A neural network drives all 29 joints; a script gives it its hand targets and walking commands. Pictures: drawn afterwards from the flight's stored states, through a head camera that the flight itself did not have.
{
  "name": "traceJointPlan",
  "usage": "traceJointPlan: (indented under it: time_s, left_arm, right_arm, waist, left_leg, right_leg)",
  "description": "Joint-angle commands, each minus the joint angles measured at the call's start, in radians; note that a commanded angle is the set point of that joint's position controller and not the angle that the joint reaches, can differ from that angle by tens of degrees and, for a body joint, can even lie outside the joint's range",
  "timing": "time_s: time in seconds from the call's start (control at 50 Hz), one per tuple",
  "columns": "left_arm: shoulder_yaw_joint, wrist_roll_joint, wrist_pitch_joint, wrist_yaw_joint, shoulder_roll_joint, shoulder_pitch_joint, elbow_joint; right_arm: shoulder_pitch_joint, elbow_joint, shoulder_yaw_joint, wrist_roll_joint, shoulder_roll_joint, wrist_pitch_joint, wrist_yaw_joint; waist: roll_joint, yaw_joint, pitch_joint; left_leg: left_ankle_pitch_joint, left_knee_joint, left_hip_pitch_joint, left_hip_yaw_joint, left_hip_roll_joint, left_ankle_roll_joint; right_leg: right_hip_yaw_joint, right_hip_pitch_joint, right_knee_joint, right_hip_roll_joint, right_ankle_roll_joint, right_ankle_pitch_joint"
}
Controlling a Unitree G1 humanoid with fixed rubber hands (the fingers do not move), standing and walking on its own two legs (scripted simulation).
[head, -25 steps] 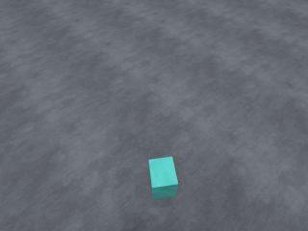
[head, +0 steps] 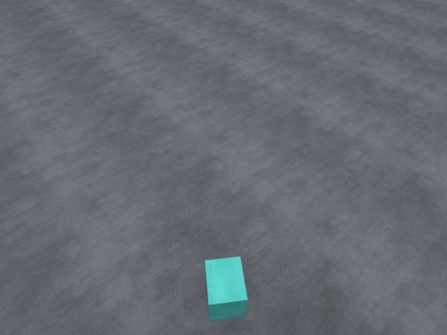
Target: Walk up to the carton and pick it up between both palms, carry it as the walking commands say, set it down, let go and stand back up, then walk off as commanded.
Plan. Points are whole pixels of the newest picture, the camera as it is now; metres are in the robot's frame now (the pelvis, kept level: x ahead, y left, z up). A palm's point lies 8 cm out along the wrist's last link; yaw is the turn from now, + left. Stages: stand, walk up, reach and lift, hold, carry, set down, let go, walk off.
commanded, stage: walk up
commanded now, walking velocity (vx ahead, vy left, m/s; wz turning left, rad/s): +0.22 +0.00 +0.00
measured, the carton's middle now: (224, 289) +0.45 +0.01 -0.67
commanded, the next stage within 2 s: none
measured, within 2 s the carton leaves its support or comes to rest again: neither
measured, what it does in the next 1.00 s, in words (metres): steps on the spot: right foot, then left foot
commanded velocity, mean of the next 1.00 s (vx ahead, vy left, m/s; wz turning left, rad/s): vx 0.10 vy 0.04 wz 0.00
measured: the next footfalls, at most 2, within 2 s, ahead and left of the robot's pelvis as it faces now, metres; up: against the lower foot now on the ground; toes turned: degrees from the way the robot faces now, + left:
right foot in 0.04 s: +0.06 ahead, -0.14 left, +0.00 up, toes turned -6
left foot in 0.56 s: +0.06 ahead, +0.16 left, +0.00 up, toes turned +3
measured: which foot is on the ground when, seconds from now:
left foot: down 0.00-0.04, up 0.06-0.54, down 0.56-1.00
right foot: up 0.00-0.02, down 0.04-0.56, up 0.58-0.94, down 0.96-1.00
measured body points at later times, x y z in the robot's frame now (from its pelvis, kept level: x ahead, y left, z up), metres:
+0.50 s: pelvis -0.01 +0.01 +0.00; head +0.01 -0.02 +0.45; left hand +0.02 +0.26 -0.13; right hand +0.06 -0.24 -0.16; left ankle -0.01 +0.14 -0.72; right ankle +0.02 -0.13 -0.75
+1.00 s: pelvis +0.00 +0.04 -0.01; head +0.02 +0.03 +0.44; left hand +0.06 +0.28 -0.15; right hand +0.06 -0.21 -0.15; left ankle +0.01 +0.14 -0.74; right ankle +0.00 -0.06 -0.75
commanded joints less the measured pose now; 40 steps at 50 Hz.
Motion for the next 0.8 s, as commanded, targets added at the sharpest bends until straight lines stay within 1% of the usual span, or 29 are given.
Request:
traceJointPlan:
  time_s: [0.0,0.04,0.06,0.1,0.14,0.18,0.2,0.22,0.24,0.3,0.32,0.34,0.36,0.38,0.4,0.44,0.46,0.48,0.5,0.52,0.54,0.56,0.58,0.6,0.62,0.64,0.66,0.72,0.78]
  left_arm:
    - [0.085,0.004,-0.083,0.028,0.224,0.200,0.044]
    - [0.043,-0.005,-0.063,0.029,0.114,0.039,0.021]
    - [0.048,-0.010,-0.062,0.032,0.127,-0.007,0.005]
    - [0.045,-0.010,-0.063,0.036,0.078,-0.027,-0.013]
    - [0.045,-0.008,-0.058,0.039,0.078,0.034,-0.017]
    - [0.084,-0.001,-0.048,0.059,0.179,0.156,-0.001]
    - [0.089,0.001,-0.048,0.057,0.176,0.187,0.027]
    - [0.095,0.003,-0.042,0.058,0.185,0.187,0.026]
    - [0.095,0.006,-0.036,0.061,0.170,0.147,0.019]
    - [0.085,0.007,-0.049,0.061,0.157,0.079,-0.012]
    - [0.098,0.012,-0.057,0.044,0.160,0.104,0.003]
    - [0.103,0.013,-0.054,0.045,0.176,0.104,0.008]
    - [0.103,0.018,-0.054,0.043,0.172,0.099,0.005]
    - [0.094,0.014,-0.054,0.036,0.154,0.079,0.007]
    - [0.103,0.022,-0.053,0.034,0.158,0.082,0.010]
    - [0.100,0.015,-0.041,0.025,0.153,0.051,0.009]
    - [0.083,0.015,-0.039,0.013,0.119,-0.006,-0.014]
    - [0.067,0.010,-0.037,0.011,0.068,0.002,-0.028]
    - [0.045,0.008,-0.034,0.005,0.011,-0.006,-0.047]
    - [0.042,0.004,-0.022,0.015,-0.003,0.007,-0.053]
    - [0.054,-0.004,-0.009,0.022,0.009,0.016,-0.039]
    - [0.056,-0.006,-0.010,0.008,0.047,0.036,-0.041]
    - [0.050,-0.006,0.005,0.009,0.044,0.031,-0.025]
    - [0.051,-0.010,0.019,0.008,0.034,0.013,-0.016]
    - [0.041,-0.008,0.016,0.010,0.012,0.062,0.000]
    - [0.045,-0.011,0.016,0.014,0.035,0.092,0.013]
    - [0.041,-0.010,0.015,0.017,0.020,0.098,0.022]
    - [0.046,-0.015,0.012,0.028,0.024,0.075,0.026]
    - [0.051,-0.019,0.003,0.030,0.043,0.043,0.000]
  right_arm:
    - [0.040,-0.053,-0.040,-0.031,-0.020,0.006,-0.010]
    - [0.014,-0.034,-0.062,-0.014,-0.026,0.042,-0.016]
    - [0.019,-0.045,-0.063,-0.008,-0.047,0.051,-0.011]
    - [0.090,0.011,-0.057,-0.010,-0.038,0.067,-0.005]
    - [0.083,0.011,-0.050,-0.014,-0.029,0.069,-0.011]
    - [-0.011,-0.020,-0.070,-0.026,-0.079,0.090,-0.001]
    - [-0.002,-0.019,-0.071,-0.027,-0.070,0.089,0.009]
    - [-0.043,-0.039,-0.068,-0.033,-0.074,0.088,0.023]
    - [-0.076,-0.047,-0.066,-0.037,-0.057,0.091,0.030]
    - [-0.069,-0.035,-0.058,-0.029,-0.044,0.085,0.030]
    - [-0.055,-0.035,-0.047,-0.028,-0.048,0.070,0.035]
    - [-0.113,-0.042,-0.036,-0.030,-0.048,0.069,0.041]
    - [-0.131,-0.049,-0.032,-0.027,-0.048,0.064,0.038]
    - [-0.104,-0.028,-0.023,-0.022,-0.027,0.051,0.036]
    - [-0.083,-0.012,-0.016,-0.024,-0.016,0.052,0.034]
    - [-0.008,0.002,-0.023,-0.017,-0.013,0.044,0.030]
    - [0.050,0.031,-0.023,-0.021,-0.030,0.028,0.024]
    - [0.143,0.058,-0.044,-0.026,-0.096,0.012,0.010]
    - [0.174,0.052,-0.071,-0.041,-0.199,0.001,0.001]
    - [0.081,0.014,-0.063,-0.035,-0.185,-0.002,-0.012]
    - [0.001,0.003,-0.062,-0.026,-0.159,-0.004,-0.017]
    - [0.027,0.014,-0.067,-0.040,-0.152,-0.013,-0.012]
    - [-0.025,-0.008,-0.057,-0.035,-0.125,-0.006,-0.018]
    - [-0.108,-0.016,-0.043,-0.032,-0.095,-0.004,-0.023]
    - [-0.094,-0.017,-0.042,-0.036,-0.063,-0.008,-0.023]
    - [-0.152,-0.027,-0.035,-0.025,-0.077,-0.001,-0.030]
    - [-0.115,-0.026,-0.041,-0.023,-0.079,-0.002,-0.029]
    - [-0.030,0.024,-0.038,-0.015,-0.084,-0.006,-0.034]
    - [-0.010,0.025,-0.056,-0.024,-0.113,0.011,-0.038]
  waist:
    - [-0.319,0.070,-0.121]
    - [-0.168,0.005,-0.038]
    - [-0.201,-0.010,-0.033]
    - [-0.260,-0.021,-0.076]
    - [-0.211,0.004,-0.105]
    - [-0.082,0.044,-0.091]
    - [-0.160,0.052,-0.102]
    - [-0.172,0.060,-0.057]
    - [-0.136,0.049,0.040]
    - [-0.133,0.021,0.057]
    - [-0.186,0.040,-0.023]
    - [-0.192,0.053,0.002]
    - [-0.198,0.051,-0.017]
    - [-0.287,0.043,-0.013]
    - [-0.259,0.036,-0.032]
    - [-0.214,-0.019,-0.058]
    - [-0.255,-0.058,-0.055]
    - [-0.091,-0.096,-0.069]
    - [0.177,-0.101,-0.059]
    - [0.145,-0.036,-0.006]
    - [0.149,-0.001,0.058]
    - [0.161,-0.029,0.003]
    - [0.163,-0.018,0.062]
    - [0.169,0.004,0.149]
    - [0.214,0.011,0.122]
    - [0.182,0.027,0.121]
    - [0.119,0.020,0.060]
    - [0.141,-0.008,-0.004]
    - [0.132,-0.022,-0.065]
  left_leg:
    - [-0.345,0.419,-0.325,-0.035,-0.072,0.006]
    - [-0.259,0.352,-0.160,-0.133,-0.046,0.004]
    - [-0.263,0.383,-0.167,-0.124,-0.040,0.000]
    - [-0.209,0.429,-0.152,-0.093,-0.046,0.001]
    - [-0.229,0.422,-0.174,-0.083,-0.064,-0.012]
    - [-0.278,0.558,-0.329,-0.091,-0.061,-0.024]
    - [-0.230,0.608,-0.345,-0.102,-0.023,-0.029]
    - [-0.198,0.620,-0.394,-0.118,0.005,-0.031]
    - [-0.137,0.604,-0.426,-0.112,0.011,-0.040]
    - [-0.190,0.535,-0.326,-0.090,-0.019,-0.031]
    - [-0.168,0.479,-0.295,-0.047,-0.014,-0.030]
    - [-0.171,0.420,-0.302,-0.037,-0.021,-0.034]
    - [-0.190,0.366,-0.248,-0.032,-0.030,-0.027]
    - [-0.180,0.274,-0.176,-0.009,-0.045,-0.028]
    - [-0.182,0.246,-0.148,0.010,-0.050,-0.032]
    - [-0.123,0.095,0.014,0.036,-0.067,-0.014]
    - [-0.064,0.056,0.135,0.034,-0.068,-0.009]
    - [-0.109,-0.029,0.250,-0.114,0.040,0.011]
    - [-0.239,-0.198,0.218,-0.430,0.272,0.068]
    - [-0.018,-0.227,0.110,-0.430,0.321,0.086]
    - [0.237,-0.163,0.012,-0.339,0.283,0.076]
    - [-0.266,-0.247,0.051,-0.354,0.255,0.101]
    - [-0.290,-0.264,-0.050,-0.312,0.225,0.115]
    - [-0.059,-0.222,-0.134,-0.249,0.189,0.100]
    - [-0.065,-0.239,-0.152,-0.203,0.166,0.100]
    - [0.072,-0.186,-0.113,-0.164,0.157,0.106]
    - [0.181,-0.150,-0.046,-0.160,0.164,0.115]
    - [0.464,-0.059,0.080,-0.158,0.171,0.124]
    - [0.386,-0.033,0.136,-0.183,0.176,0.144]
  right_leg:
    - [0.374,0.328,-0.390,-0.363,-0.084,0.418]
    - [0.222,0.122,-0.377,-0.244,-0.116,0.678]
    - [0.171,0.150,-0.323,-0.227,-0.145,0.840]
    - [0.050,0.171,-0.294,-0.184,-0.126,0.882]
    - [0.067,0.209,-0.271,-0.191,-0.122,0.818]
    - [0.268,0.269,-0.274,-0.333,-0.159,0.612]
    - [0.292,0.217,-0.342,-0.338,-0.161,0.303]
    - [0.355,0.193,-0.432,-0.353,-0.172,-0.024]
    - [0.335,0.117,-0.488,-0.348,-0.170,-0.148]
    - [0.250,0.086,-0.427,-0.296,-0.167,0.198]
    - [0.221,0.115,-0.475,-0.264,-0.160,-0.054]
    - [0.208,0.128,-0.486,-0.268,-0.165,-0.096]
    - [0.178,0.144,-0.452,-0.244,-0.163,0.001]
    - [0.120,0.099,-0.440,-0.201,-0.147,0.025]
    - [0.117,0.098,-0.410,-0.215,-0.151,0.119]
    - [0.125,0.005,-0.372,-0.214,-0.138,-0.060]
    - [0.056,-0.099,-0.334,-0.135,-0.114,-0.176]
    - [0.047,-0.200,-0.213,-0.072,-0.074,-0.194]
    - [-0.075,-0.271,0.054,0.027,-0.021,-0.130]
    - [0.047,-0.204,0.040,0.022,-0.026,-0.148]
    - [0.086,-0.152,0.036,0.013,-0.013,-0.149]
    - [0.067,-0.194,0.186,0.012,-0.015,-0.060]
    - [0.056,-0.141,0.167,0.015,-0.021,-0.032]
    - [0.066,-0.119,0.184,0.017,-0.017,-0.026]
    - [0.039,-0.060,0.191,0.031,-0.021,0.012]
    - [0.057,-0.075,0.199,0.037,-0.015,-0.001]
    - [0.048,-0.069,0.195,0.038,-0.004,-0.004]
    - [0.048,-0.060,0.107,0.040,0.007,-0.038]
    - [0.023,-0.037,-0.025,0.058,-0.001,-0.067]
